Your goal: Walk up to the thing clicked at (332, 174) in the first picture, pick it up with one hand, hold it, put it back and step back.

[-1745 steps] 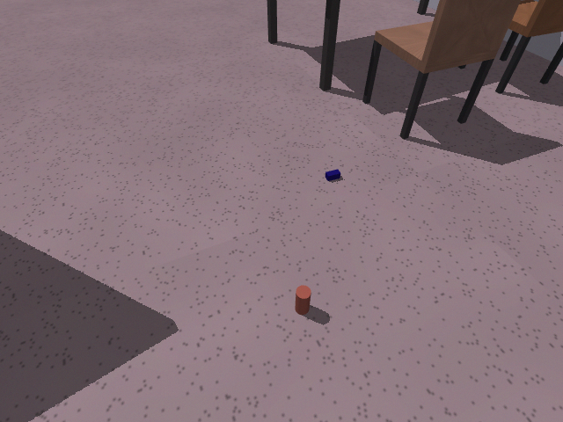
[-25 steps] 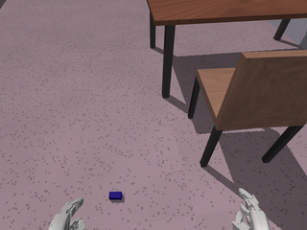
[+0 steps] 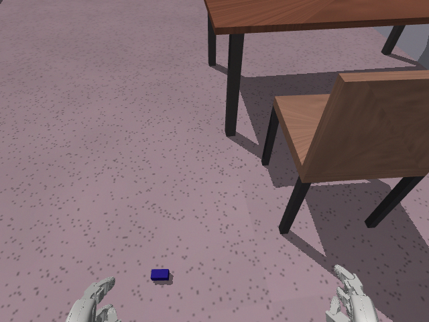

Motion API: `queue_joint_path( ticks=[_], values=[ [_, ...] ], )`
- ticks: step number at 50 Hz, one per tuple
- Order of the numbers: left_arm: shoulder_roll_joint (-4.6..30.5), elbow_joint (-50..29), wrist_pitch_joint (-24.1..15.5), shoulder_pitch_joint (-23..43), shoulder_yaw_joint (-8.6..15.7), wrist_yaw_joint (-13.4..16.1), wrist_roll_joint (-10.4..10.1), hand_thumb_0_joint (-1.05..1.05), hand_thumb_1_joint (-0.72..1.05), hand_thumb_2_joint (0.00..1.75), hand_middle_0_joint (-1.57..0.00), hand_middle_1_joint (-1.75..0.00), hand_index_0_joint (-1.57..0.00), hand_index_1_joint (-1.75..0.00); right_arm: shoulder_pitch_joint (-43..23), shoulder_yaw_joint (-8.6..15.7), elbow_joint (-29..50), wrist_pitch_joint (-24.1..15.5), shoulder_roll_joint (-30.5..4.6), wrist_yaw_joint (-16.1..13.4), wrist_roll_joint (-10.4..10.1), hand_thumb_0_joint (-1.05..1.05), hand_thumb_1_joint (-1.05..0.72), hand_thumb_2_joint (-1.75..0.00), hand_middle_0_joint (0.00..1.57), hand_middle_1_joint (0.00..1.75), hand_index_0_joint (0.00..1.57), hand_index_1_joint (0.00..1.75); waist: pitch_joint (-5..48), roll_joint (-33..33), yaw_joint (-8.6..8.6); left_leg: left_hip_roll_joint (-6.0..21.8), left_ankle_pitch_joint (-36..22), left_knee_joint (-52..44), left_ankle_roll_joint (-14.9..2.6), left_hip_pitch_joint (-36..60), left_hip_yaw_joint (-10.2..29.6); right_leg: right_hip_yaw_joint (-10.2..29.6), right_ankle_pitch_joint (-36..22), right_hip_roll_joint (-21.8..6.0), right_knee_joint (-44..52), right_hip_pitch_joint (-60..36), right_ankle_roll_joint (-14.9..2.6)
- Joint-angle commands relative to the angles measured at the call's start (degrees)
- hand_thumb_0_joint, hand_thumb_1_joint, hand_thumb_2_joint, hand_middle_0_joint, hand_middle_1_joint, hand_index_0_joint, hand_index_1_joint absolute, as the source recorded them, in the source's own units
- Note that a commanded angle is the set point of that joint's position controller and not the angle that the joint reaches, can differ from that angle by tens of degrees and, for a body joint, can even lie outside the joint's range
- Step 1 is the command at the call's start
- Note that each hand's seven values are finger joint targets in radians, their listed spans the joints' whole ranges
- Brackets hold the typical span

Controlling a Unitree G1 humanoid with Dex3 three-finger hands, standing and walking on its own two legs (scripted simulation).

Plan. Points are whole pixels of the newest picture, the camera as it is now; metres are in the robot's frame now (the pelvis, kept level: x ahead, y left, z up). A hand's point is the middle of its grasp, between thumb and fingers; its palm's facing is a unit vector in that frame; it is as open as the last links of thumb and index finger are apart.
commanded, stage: home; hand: left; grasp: from above
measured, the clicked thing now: (160, 274) +0.46 +0.24 -0.70
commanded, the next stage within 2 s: stand in 0.36 s
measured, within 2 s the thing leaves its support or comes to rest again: neither
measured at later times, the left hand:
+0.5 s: hand out of the picture +0.16 +0.19 -0.06, palm faces +0.03 -0.97 -0.26, open 7.4 cm
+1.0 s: hand out of the picture +0.04 +0.25 -0.11, palm faces +0.03 -0.95 -0.32, open 7.4 cm
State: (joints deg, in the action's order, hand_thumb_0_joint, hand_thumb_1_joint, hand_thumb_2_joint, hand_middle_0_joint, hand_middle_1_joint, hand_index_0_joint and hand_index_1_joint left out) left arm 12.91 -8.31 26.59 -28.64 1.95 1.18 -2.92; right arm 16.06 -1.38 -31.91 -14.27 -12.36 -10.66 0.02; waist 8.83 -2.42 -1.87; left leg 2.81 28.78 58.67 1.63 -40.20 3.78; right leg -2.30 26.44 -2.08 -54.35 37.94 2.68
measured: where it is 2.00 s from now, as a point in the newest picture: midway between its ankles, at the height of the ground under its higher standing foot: outside the picture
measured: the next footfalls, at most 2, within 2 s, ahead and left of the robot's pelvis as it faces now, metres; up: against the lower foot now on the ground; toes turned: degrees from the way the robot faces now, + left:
none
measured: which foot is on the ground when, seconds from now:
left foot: down 0.00-1.00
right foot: down 0.00-1.00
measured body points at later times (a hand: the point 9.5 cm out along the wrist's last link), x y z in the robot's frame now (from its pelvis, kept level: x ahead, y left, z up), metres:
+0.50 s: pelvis -0.01 +0.00 +0.00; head +0.02 +0.01 +0.45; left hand +0.16 +0.24 -0.04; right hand +0.16 -0.24 -0.07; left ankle +0.00 +0.13 -0.68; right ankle +0.01 -0.15 -0.68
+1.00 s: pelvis -0.01 +0.01 +0.05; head -0.01 +0.02 +0.50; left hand +0.04 +0.30 -0.09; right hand +0.06 -0.27 -0.08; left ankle +0.00 +0.13 -0.68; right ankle +0.01 -0.15 -0.68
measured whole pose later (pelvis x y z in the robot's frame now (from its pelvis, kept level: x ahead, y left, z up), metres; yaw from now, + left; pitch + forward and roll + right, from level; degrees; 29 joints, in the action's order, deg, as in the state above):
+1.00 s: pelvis -0.01 +0.01 +0.05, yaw +0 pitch -3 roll -1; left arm 16.3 55.0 1.5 -13.6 2.3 1.8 2.3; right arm 11.4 2.8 -56.7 0.2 -16.1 -1.0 2.7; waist -3.5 0.0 1.4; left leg 0.5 18.4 36.4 0.0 -15.0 0.6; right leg -0.3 16.7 -4.3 -34.0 14.1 3.6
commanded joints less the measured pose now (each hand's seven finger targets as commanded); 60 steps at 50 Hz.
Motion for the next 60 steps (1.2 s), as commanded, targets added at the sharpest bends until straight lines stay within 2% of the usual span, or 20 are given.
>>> queue_joint_path(
  ticks=[1,7,10,11,12,14,22,23,24,26,27,28,31,35,38,41,45,52,55,60],
  values=[
    [5.80,-11.69,-3.02,0.77,2.79,0.33,0.11,0.00,0.90,0.90,-0.20,-0.30,-0.20,-0.30,-3.50,3.11,9.37,-3.28,-7.37,-0.57,-0.25,0.00,-0.90,-0.90,0.20,0.30,0.20,0.30,5.78,-0.52,-0.47,-2.38,-15.36,-9.34,-1.59,5.63,-1.92,-2.37,-12.75,2.68,7.65,-4.04,-2.05],
    [6.51,-11.19,-2.91,0.75,4.21,0.54,0.08,0.00,0.90,0.90,-0.20,-0.30,-0.20,-0.30,-3.58,3.12,9.38,-3.07,-7.23,-0.57,-0.26,0.00,-0.90,-0.90,0.20,0.30,0.20,0.30,5.62,-0.14,-0.09,-2.41,-13.32,-9.51,-1.72,4.75,-1.75,-2.40,-11.14,2.54,8.25,-4.33,-1.93],
    [5.42,-11.84,-2.98,0.85,2.35,0.30,0.41,0.00,0.90,0.90,-0.20,-0.30,-0.20,-0.30,-4.00,3.17,9.91,-2.89,-7.31,-0.54,-0.34,0.00,-0.90,-0.90,0.20,0.30,0.20,0.30,5.49,-0.61,-0.30,-2.29,-14.03,-9.77,-1.54,5.65,-1.82,-2.38,-11.35,2.66,7.89,-3.65,-2.06],
    [6.40,-10.96,-2.85,0.34,3.97,0.46,0.40,0.00,0.90,0.90,-0.20,-0.30,-0.20,-0.30,-3.46,3.31,9.35,-2.83,-7.49,-0.52,-0.25,0.00,-0.90,-0.90,0.20,0.30,0.20,0.30,5.51,-0.86,-0.19,-1.99,-13.42,-10.28,-1.42,5.38,-1.23,-2.60,-10.54,2.81,7.52,-3.52,-2.18],
    [5.06,-11.59,-2.76,1.42,2.11,0.26,0.41,0.00,0.90,0.90,-0.20,-0.30,-0.20,-0.30,-3.96,2.96,9.71,-2.84,-7.18,-0.38,-0.31,0.00,-0.90,-0.90,0.20,0.30,0.20,0.30,4.17,-1.88,-0.25,-1.98,-12.60,-10.44,-1.36,5.27,-1.11,-2.58,-10.16,2.69,7.72,-2.65,-2.13],
    [6.31,-11.36,-2.60,1.73,3.68,0.42,0.39,0.00,0.90,0.90,-0.20,-0.30,-0.20,-0.30,-3.78,3.12,9.43,-2.82,-7.29,-0.42,-0.33,0.00,-0.90,-0.90,0.20,0.30,0.20,0.30,4.29,-1.16,-0.05,-2.02,-10.39,-10.54,-1.49,4.62,-1.18,-2.45,-8.34,2.63,8.34,-3.04,-1.98],
    [5.92,-12.03,-2.50,0.78,3.25,0.36,0.05,0.00,0.90,0.90,-0.20,-0.30,-0.20,-0.30,-3.67,3.00,9.84,-2.80,-7.22,-0.42,-0.36,0.00,-0.90,-0.90,0.20,0.30,0.20,0.30,4.81,-0.88,-0.14,-1.90,-10.34,-10.66,-1.50,4.47,-0.72,-2.63,-8.28,2.74,7.79,-2.77,-2.05],
    [10.82,8.07,-15.07,16.96,3.70,2.72,6.41,0.00,0.90,0.90,-0.20,-0.30,-0.20,-0.30,-7.44,5.11,-4.98,3.48,-14.64,3.00,7.07,0.00,-0.90,-0.90,0.20,0.30,0.20,0.30,-7.14,2.49,4.13,0.76,-24.40,-14.40,-4.51,7.61,0.81,1.45,-11.04,-1.25,8.56,-12.90,-4.70],
    [11.35,18.74,-18.84,10.84,4.42,2.51,6.85,0.00,0.90,0.90,-0.20,-0.30,-0.20,-0.30,-7.68,6.18,-4.69,6.08,-15.24,4.77,7.08,0.00,-0.90,-0.90,0.20,0.30,0.20,0.30,-3.06,3.15,4.19,0.33,-22.68,-14.51,-5.25,11.25,-0.40,4.02,-10.00,-1.72,10.54,-14.10,-6.07],
    [13.17,23.22,-21.89,12.31,3.89,1.81,7.33,0.00,0.90,0.90,-0.20,-0.30,-0.20,-0.30,-5.81,6.07,-3.77,8.10,-15.20,6.78,6.99,0.00,-0.90,-0.90,0.20,0.30,0.20,0.30,-2.61,3.11,1.92,-0.60,-20.05,-14.66,-5.11,12.76,-0.17,4.70,-10.07,-1.48,11.11,-12.91,-6.64],
    [13.12,25.45,-22.86,13.28,3.56,1.59,7.03,0.00,0.90,0.90,-0.20,-0.30,-0.20,-0.30,-6.16,5.57,-4.48,8.45,-14.35,7.66,5.85,0.00,-0.90,-0.90,0.20,0.30,0.20,0.30,-1.63,1.03,2.55,-0.97,-17.61,-16.31,-5.18,14.84,0.14,4.90,-10.56,-2.09,10.75,-14.86,-6.34],
    [13.06,27.86,-23.48,14.23,3.42,1.40,6.75,0.00,0.90,0.90,-0.20,-0.30,-0.20,-0.30,-5.98,5.54,-6.04,8.62,-12.99,8.63,4.14,0.00,-0.90,-0.90,0.20,0.30,0.20,0.30,-0.76,1.10,2.81,-1.26,-16.63,-17.09,-5.21,15.68,-0.19,4.67,-11.05,-2.78,11.10,-16.95,-5.81],
    [12.91,34.34,-24.33,14.91,3.70,1.19,5.97,0.00,0.90,0.90,-0.20,-0.30,-0.20,-0.30,-8.12,6.47,-7.83,9.68,-13.32,9.72,2.68,0.00,-0.90,-0.90,0.20,0.30,0.20,0.30,-1.78,4.76,3.91,-1.49,-15.69,-17.47,-4.62,17.27,-0.56,5.10,-10.12,-3.36,14.95,-16.46,-5.08],
    [13.81,41.88,-26.13,18.17,3.75,1.37,6.10,0.00,0.90,0.90,-0.20,-0.30,-0.20,-0.30,-6.63,6.85,-11.59,11.26,-12.63,9.95,2.93,0.00,-0.90,-0.90,0.20,0.30,0.20,0.30,-3.70,6.17,2.14,-1.78,-13.53,-19.15,-4.60,20.26,-1.49,6.93,-11.18,-4.97,19.49,-16.96,-4.79],
    [13.13,46.69,-26.75,17.74,3.58,1.51,5.47,0.00,0.90,0.90,-0.20,-0.30,-0.20,-0.30,-6.96,7.27,-13.85,11.48,-13.59,9.73,3.11,0.00,-0.90,-0.90,0.20,0.30,0.20,0.30,-4.00,1.38,2.74,0.24,-19.03,-22.45,-4.92,23.21,0.91,4.20,-16.09,-3.57,17.84,-19.07,-3.96],
    [12.40,51.28,-26.57,17.21,3.27,1.50,5.11,0.00,0.90,0.90,-0.20,-0.30,-0.20,-0.30,-7.84,7.12,-15.56,11.86,-14.47,9.32,2.96,0.00,-0.90,-0.90,0.20,0.30,0.20,0.30,-7.82,-2.91,3.26,2.52,-15.12,-29.72,-5.38,20.98,4.81,2.37,-12.38,-1.92,18.99,-20.75,-3.14],
    [13.61,56.51,-27.04,16.59,3.23,1.15,5.19,0.00,0.90,0.90,-0.20,-0.30,-0.20,-0.30,-7.51,6.98,-18.44,12.55,-14.77,8.93,2.52,0.00,-0.90,-0.90,0.20,0.30,0.20,0.30,-9.91,0.55,3.06,1.15,-12.39,-31.53,-4.15,21.47,2.64,4.07,-12.88,-3.19,24.80,-24.27,-3.75],
    [14.08,62.65,-27.57,17.16,2.55,1.31,4.90,0.00,0.90,0.90,-0.20,-0.30,-0.20,-0.30,-6.79,6.40,-22.74,12.74,-14.55,8.82,1.74,0.00,-0.90,-0.90,0.20,0.30,0.20,0.30,-9.40,2.85,2.53,1.69,-19.88,-33.68,-3.18,28.27,1.79,4.26,-18.56,-4.42,29.98,-27.19,-3.37],
    [13.79,64.15,-27.22,18.16,2.32,1.28,4.94,0.00,0.90,0.90,-0.20,-0.30,-0.20,-0.30,-7.46,6.33,-23.84,13.13,-15.19,8.87,1.85,0.00,-0.90,-0.90,0.20,0.30,0.20,0.30,-11.56,0.40,2.62,2.31,-12.79,-37.72,-3.27,26.35,2.79,3.50,-13.90,-3.70,31.27,-28.13,-2.85],
    [14.15,66.64,-27.35,17.72,2.15,1.14,4.88,0.00,0.90,0.90,-0.20,-0.30,-0.20,-0.30,-8.38,6.12,-25.19,13.09,-15.16,8.99,1.58,0.00,-0.90,-0.90,0.20,0.30,0.20,0.30,-10.57,1.34,2.84,2.54,-16.04,-39.02,-3.06,29.10,2.63,3.66,-16.99,-4.32,32.48,-29.51,-2.75]
  ],
)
